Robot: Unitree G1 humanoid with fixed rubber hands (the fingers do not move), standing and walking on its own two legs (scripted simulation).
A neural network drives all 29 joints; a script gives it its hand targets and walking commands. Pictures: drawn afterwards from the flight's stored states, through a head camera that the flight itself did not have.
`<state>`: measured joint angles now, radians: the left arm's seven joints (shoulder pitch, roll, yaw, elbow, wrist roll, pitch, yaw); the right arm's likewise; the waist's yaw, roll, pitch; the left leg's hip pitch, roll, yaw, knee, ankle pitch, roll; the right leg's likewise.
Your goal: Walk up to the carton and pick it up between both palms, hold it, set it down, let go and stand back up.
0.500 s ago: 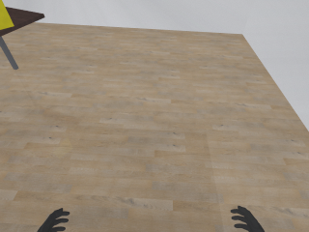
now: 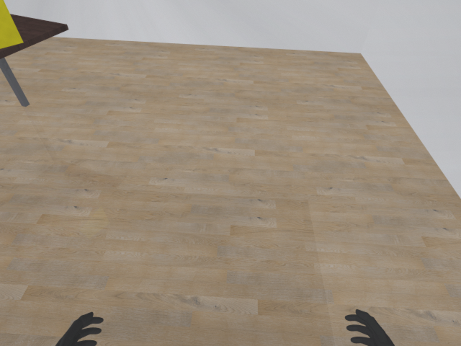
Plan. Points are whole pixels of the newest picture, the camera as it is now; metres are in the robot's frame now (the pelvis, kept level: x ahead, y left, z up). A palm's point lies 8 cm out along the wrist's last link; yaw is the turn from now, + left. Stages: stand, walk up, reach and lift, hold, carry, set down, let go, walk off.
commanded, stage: stand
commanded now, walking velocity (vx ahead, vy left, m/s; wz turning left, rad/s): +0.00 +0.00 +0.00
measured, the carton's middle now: out of the picture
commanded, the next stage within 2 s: walk up in 0.18 s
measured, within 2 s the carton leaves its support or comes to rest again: neither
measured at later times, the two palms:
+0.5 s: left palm out of the picture +0.12 +0.30 -0.06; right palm out of the picture +0.15 -0.27 -0.06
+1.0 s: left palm out of the picture +0.20 +0.53 -0.07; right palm (297, 283) +0.26 -0.13 -0.03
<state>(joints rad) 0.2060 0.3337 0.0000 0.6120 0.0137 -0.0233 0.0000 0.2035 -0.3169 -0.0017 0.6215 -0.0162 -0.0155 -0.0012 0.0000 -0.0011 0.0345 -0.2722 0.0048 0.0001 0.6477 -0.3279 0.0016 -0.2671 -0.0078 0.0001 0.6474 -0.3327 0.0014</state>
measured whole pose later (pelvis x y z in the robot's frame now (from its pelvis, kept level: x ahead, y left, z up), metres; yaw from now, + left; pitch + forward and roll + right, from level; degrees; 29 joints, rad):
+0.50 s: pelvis +0.00 +0.01 +0.01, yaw +4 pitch -4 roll +0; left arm 0.23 0.38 0.00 0.64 0.03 -0.06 0.00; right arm 0.23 -0.37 -0.01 0.65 -0.02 0.02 0.08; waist 0.00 -0.02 0.04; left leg -0.38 0.00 0.00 0.89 -0.37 0.01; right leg -0.17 -0.06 -0.04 0.55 -0.32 0.00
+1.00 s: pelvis +0.13 +0.18 +0.02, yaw +16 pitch -4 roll -1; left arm 0.20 0.50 0.06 0.64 0.04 -0.05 -0.05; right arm 0.40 -0.44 -0.04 0.65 -0.02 0.00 0.03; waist -0.04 -0.09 0.11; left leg -0.19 -0.02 -0.04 0.50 -0.25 0.04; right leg -0.58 -0.04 -0.03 1.04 -0.41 0.00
